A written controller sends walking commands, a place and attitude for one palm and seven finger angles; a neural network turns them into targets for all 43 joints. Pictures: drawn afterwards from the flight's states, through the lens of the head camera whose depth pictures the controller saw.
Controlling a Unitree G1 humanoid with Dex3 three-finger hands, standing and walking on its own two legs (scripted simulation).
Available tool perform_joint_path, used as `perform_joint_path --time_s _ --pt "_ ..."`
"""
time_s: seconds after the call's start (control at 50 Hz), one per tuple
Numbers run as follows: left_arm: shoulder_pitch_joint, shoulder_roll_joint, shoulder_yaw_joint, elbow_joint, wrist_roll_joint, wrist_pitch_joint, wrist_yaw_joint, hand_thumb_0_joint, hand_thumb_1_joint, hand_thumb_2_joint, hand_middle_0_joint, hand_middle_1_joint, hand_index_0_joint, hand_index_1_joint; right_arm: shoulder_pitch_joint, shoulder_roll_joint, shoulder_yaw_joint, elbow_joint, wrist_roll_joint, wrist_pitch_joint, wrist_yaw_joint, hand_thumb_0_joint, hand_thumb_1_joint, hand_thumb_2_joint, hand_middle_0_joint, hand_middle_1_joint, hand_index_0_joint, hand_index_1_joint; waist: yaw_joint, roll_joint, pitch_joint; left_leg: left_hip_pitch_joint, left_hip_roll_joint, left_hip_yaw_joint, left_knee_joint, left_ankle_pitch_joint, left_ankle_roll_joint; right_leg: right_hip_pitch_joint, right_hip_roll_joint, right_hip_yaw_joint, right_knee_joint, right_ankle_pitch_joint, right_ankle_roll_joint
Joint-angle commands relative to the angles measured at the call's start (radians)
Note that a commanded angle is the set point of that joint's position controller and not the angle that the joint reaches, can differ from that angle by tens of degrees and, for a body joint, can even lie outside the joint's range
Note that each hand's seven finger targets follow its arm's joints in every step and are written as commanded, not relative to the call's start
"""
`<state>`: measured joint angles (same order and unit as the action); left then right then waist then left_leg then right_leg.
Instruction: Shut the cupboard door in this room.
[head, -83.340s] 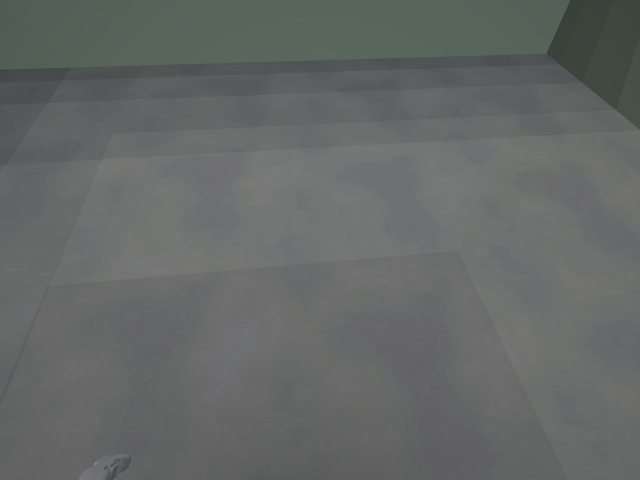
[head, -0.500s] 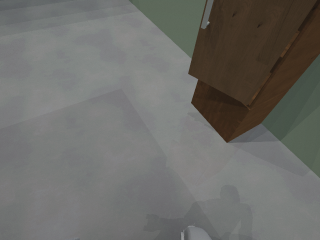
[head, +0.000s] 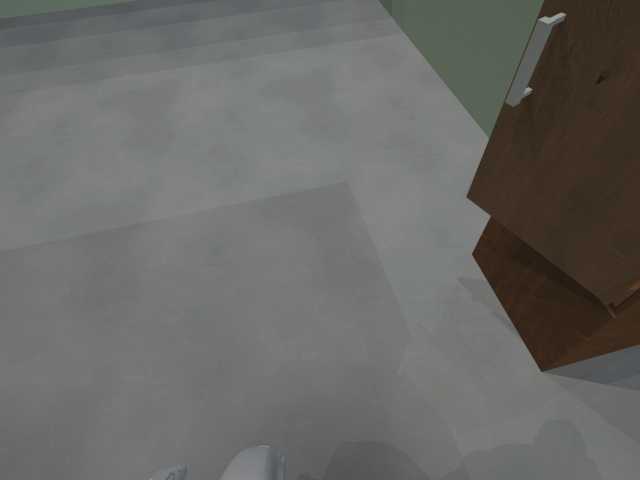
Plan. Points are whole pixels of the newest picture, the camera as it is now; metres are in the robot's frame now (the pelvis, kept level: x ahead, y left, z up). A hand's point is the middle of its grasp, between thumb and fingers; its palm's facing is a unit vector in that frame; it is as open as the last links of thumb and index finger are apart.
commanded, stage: walk to a spot facing it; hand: left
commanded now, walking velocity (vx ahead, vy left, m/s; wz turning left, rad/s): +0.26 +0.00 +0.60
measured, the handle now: (534, 61) +0.79 -0.40 +0.08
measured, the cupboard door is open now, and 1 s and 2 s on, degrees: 22 22 22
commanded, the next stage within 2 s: turn to face it in 0.44 s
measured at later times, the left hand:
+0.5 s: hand (163, 478) +0.15 +0.24 -0.19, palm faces +0.32 -0.92 -0.24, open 7.4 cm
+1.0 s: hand (211, 398) +0.26 +0.19 -0.19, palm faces +0.18 -0.96 -0.19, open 7.3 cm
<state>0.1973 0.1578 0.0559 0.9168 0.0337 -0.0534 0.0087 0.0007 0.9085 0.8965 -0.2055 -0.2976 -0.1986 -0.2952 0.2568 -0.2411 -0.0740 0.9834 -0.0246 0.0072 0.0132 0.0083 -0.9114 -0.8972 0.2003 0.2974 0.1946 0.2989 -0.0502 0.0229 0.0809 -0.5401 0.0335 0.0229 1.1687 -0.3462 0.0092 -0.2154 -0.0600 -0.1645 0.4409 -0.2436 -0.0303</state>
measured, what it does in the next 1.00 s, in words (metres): walks ahead: left foot, then right foot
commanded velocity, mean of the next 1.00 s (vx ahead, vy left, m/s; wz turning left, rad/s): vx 0.00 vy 0.00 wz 0.01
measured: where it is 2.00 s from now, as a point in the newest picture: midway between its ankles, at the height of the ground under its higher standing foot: (329, 458)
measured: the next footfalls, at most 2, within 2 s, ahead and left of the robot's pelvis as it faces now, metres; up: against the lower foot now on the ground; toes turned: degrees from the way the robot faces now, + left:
left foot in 0.30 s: +0.23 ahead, +0.12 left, +0.00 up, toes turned +15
right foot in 0.74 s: +0.30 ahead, -0.12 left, +0.00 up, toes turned +17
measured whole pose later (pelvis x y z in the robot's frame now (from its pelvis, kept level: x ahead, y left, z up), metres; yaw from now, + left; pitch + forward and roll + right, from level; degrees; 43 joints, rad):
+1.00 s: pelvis +0.24 +0.00 -0.01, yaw +9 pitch +1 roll +0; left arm 0.21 0.19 0.05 0.96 0.01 0.05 0.01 0.00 0.92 0.90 -0.21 -0.30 -0.20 -0.30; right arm 0.22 -0.19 -0.03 0.99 -0.01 0.03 -0.03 0.01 -0.91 -0.90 0.20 0.30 0.20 0.30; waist -0.01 -0.04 0.07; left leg -0.21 0.02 0.09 0.52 -0.32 0.00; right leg -0.29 0.03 0.13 0.56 -0.28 0.01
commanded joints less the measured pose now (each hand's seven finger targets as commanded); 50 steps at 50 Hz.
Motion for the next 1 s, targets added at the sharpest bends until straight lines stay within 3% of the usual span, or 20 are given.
perform_joint_path --time_s 0.0,0.14,0.22,0.24,0.26,0.28,0.3,0.34,0.4,0.5,0.64,0.68,0.72,0.74,0.76,0.8,0.86,0.92,0.96,0.98 --pt "0.15 0.131 0.031 0.003 -0.007 -0.037 0.008 0.0 0.9 0.9 -0.2 -0.3 -0.2 -0.3 -0.069 0.02 0.013 -0.095 -0.003 -0.006 0.027 0.0 -0.9 -0.9 0.2 0.3 0.2 0.3 0.042 -0.144 -0.042 -0.145 0.046 0.003 -0.07 0.1 -0.023 0.161 -0.255 0.086 -0.196 0.445 -0.061" --pt "0.212 0.173 0.026 0.028 -0.008 -0.028 0.017 0.0 0.9 0.9 -0.2 -0.3 -0.2 -0.3 -0.245 0.006 0.034 -0.172 0.002 0.001 0.04 0.0 -0.9 -0.9 0.2 0.3 0.2 0.3 0.061 -0.163 -0.027 -0.067 -0.003 0.1 -0.396 0.145 -0.006 0.262 -0.259 -0.03 -0.092 0.837 -0.03" --pt "0.189 0.24 0.044 -0.003 -0.012 -0.014 0.017 0.0 0.9 0.9 -0.2 -0.3 -0.2 -0.3 -0.131 -0.058 0.02 -0.159 -0.005 -0.004 0.024 0.0 -0.9 -0.9 0.2 0.3 0.2 0.3 0.001 -0.175 -0.11 0.177 -0.081 0.144 -0.536 0.141 0.039 0.256 -0.281 -0.075 0.155 0.991 -0.014" --pt "0.178 0.245 0.046 -0.008 -0.015 -0.008 0.017 0.0 0.9 0.9 -0.2 -0.3 -0.2 -0.3 -0.051 -0.104 0.009 -0.142 -0.009 -0.005 0.023 0.0 -0.9 -0.9 0.2 0.3 0.2 0.3 -0.045 -0.138 -0.155 0.343 -0.072 0.117 -0.615 0.222 0.049 0.167 -0.271 -0.092 0.312 0.845 0.01" --pt "0.169 0.23 0.043 -0.028 -0.025 -0.003 0.014 0.0 0.9 0.9 -0.2 -0.3 -0.2 -0.3 0.055 -0.188 -0.014 -0.132 -0.019 -0.011 0.015 0.0 -0.9 -0.9 0.2 0.3 0.2 0.3 -0.099 -0.021 -0.248 0.595 0.076 -0.055 -0.639 0.528 0.121 -0.044 -0.206 -0.108 0.553 0.474 0.054" --pt "0.191 0.164 0.027 -0.068 -0.04 0.002 0.007 0.0 0.9 0.9 -0.2 -0.3 -0.2 -0.3 0.133 -0.306 -0.038 -0.125 -0.013 -0.019 0.003 0.0 -0.9 -0.9 0.2 0.3 0.2 0.3 -0.103 0.229 -0.373 0.79 0.407 -0.492 -0.645 1.068 0.304 -0.339 -0.037 -0.039 0.877 -0.409 0.11" --pt "0.153 0.197 0.026 -0.093 -0.029 0.021 0.02 0.0 0.9 0.9 -0.2 -0.3 -0.2 -0.3 0.145 -0.314 -0.032 -0.114 0.011 -0.008 -0.008 0.0 -0.9 -0.9 0.2 0.3 0.2 0.3 -0.1 0.069 -0.423 0.764 0.428 -0.496 -0.682 1.012 0.347 -0.349 -0.036 0.14 0.949 -0.423 0.092" --pt "0.107 0.159 0.032 -0.122 -0.016 0.033 0.025 0.0 0.9 0.9 -0.2 -0.3 -0.2 -0.3 0.001 -0.242 -0.015 -0.172 0.003 -0.015 -0.022 0.0 -0.9 -0.9 0.2 0.3 0.2 0.3 -0.03 0.003 -0.181 0.483 0.355 -0.422 -0.759 0.66 0.289 -0.406 -0.074 0.159 0.881 -0.341 0.105" --pt "0.144 0.158 0.045 -0.084 -0.009 0.07 0.01 0.0 0.9 0.9 -0.2 -0.3 -0.2 -0.3 -0.128 -0.179 0.009 -0.197 0.0 -0.013 -0.027 0.0 -0.9 -0.9 0.2 0.3 0.2 0.3 0.042 0.077 -0.131 0.276 0.204 -0.272 -0.832 0.423 0.17 -0.281 -0.068 0.169 0.769 -0.162 0.119" --pt "0.074 0.162 0.045 -0.111 -0.007 0.084 0.004 0.0 0.9 0.9 -0.2 -0.3 -0.2 -0.3 -0.101 -0.18 -0.005 -0.175 -0.001 -0.006 -0.022 0.0 -0.9 -0.9 0.2 0.3 0.2 0.3 0.039 0.109 -0.153 0.274 0.154 -0.312 -0.863 0.224 0.159 -0.283 -0.029 0.163 0.599 -0.119 0.124" --pt "0.054 0.106 -0.004 -0.075 -0.012 0.064 0.008 0.0 0.9 0.9 -0.2 -0.3 -0.2 -0.3 -0.031 -0.094 0.015 -0.096 -0.002 -0.017 -0.04 0.0 -0.9 -0.9 0.2 0.3 0.2 0.3 0.051 0.134 -0.189 0.341 0.135 -0.208 -0.777 0.421 0.137 -0.075 0.042 0.126 0.188 -0.061 0.097" --pt "0.1 0.139 -0.002 -0.035 -0.013 0.049 0.01 0.0 0.9 0.9 -0.2 -0.3 -0.2 -0.3 -0.022 -0.065 0.021 -0.066 0.009 -0.023 -0.037 0.0 -0.9 -0.9 0.2 0.3 0.2 0.3 0.079 0.034 -0.192 0.282 0.077 -0.142 -0.713 0.324 0.064 0.091 0.026 0.18 -0.038 0.132 0.081" --pt "0.072 0.229 0.005 -0.025 -0.01 0.035 0.013 0.0 0.9 0.9 -0.2 -0.3 -0.2 -0.3 0.014 -0.005 0.033 -0.069 0.018 -0.016 -0.029 0.0 -0.9 -0.9 0.2 0.3 0.2 0.3 0.04 -0.162 -0.123 0.193 -0.023 -0.034 -0.617 0.002 -0.024 0.058 -0.202 0.473 -0.128 0.244 -0.034" --pt "0.037 0.256 0.009 -0.036 -0.009 0.041 0.01 0.0 0.9 0.9 -0.2 -0.3 -0.2 -0.3 0.042 -0.012 0.03 -0.061 0.012 -0.005 -0.027 0.0 -0.9 -0.9 0.2 0.3 0.2 0.3 0.017 -0.139 -0.08 0.259 -0.022 -0.011 -0.603 -0.041 -0.031 -0.044 -0.253 0.491 -0.144 0.218 -0.076" --pt "0.001 0.252 0.008 -0.041 -0.008 0.051 0.007 0.0 0.9 0.9 -0.2 -0.3 -0.2 -0.3 0.039 -0.004 0.028 -0.054 0.008 0.001 -0.027 0.0 -0.9 -0.9 0.2 0.3 0.2 0.3 0.005 -0.108 -0.038 0.299 -0.021 0.003 -0.627 0.021 -0.032 -0.1 -0.216 0.465 -0.11 0.235 -0.074" --pt "0.012 0.228 0.015 -0.022 -0.017 0.045 0.013 0.0 0.9 0.9 -0.2 -0.3 -0.2 -0.3 0.023 -0.041 0.026 -0.04 0.008 0.001 -0.037 0.0 -0.9 -0.9 0.2 0.3 0.2 0.3 0.025 -0.302 -0.077 0.273 0.0 0.008 -0.604 0.092 -0.036 -0.002 -0.144 0.456 -0.053 0.508 -0.07" --pt "0.044 0.234 0.033 -0.016 -0.019 0.06 0.021 0.0 0.9 0.9 -0.2 -0.3 -0.2 -0.3 0.012 -0.052 0.019 -0.045 0.017 -0.002 -0.045 0.0 -0.9 -0.9 0.2 0.3 0.2 0.3 0.041 -0.246 -0.119 0.238 -0.001 0.015 -0.605 0.017 -0.044 0.1 -0.146 0.483 0.004 0.685 -0.089" --pt "0.017 0.213 0.046 -0.035 -0.023 0.077 0.017 0.0 0.9 0.9 -0.2 -0.3 -0.2 -0.3 0.021 -0.066 0.015 -0.04 0.017 -0.007 -0.054 0.0 -0.9 -0.9 0.2 0.3 0.2 0.3 0.031 -0.119 -0.16 0.402 0.049 0.01 -0.719 0.224 -0.031 0.005 -0.064 0.437 0.059 0.505 -0.046" --pt "-0.004 0.161 0.038 -0.057 -0.027 0.087 0.006 0.0 0.9 0.9 -0.2 -0.3 -0.2 -0.3 0.032 -0.124 -0.002 -0.043 0.007 -0.009 -0.062 0.0 -0.9 -0.9 0.2 0.3 0.2 0.3 0.022 0.158 -0.167 0.54 0.204 -0.106 -0.769 0.475 0.04 -0.162 0.071 0.287 0.204 0.211 0.02" --pt "-0.03 0.147 0.035 -0.065 -0.024 0.093 0.002 0.0 0.9 0.9 -0.2 -0.3 -0.2 -0.3 0.048 -0.135 -0.006 -0.041 0.003 -0.009 -0.065 0.0 -0.9 -0.9 0.2 0.3 0.2 0.3 0.01 0.274 -0.129 0.551 0.3 -0.16 -0.821 0.625 0.108 -0.244 0.101 0.216 0.355 -0.16 0.042"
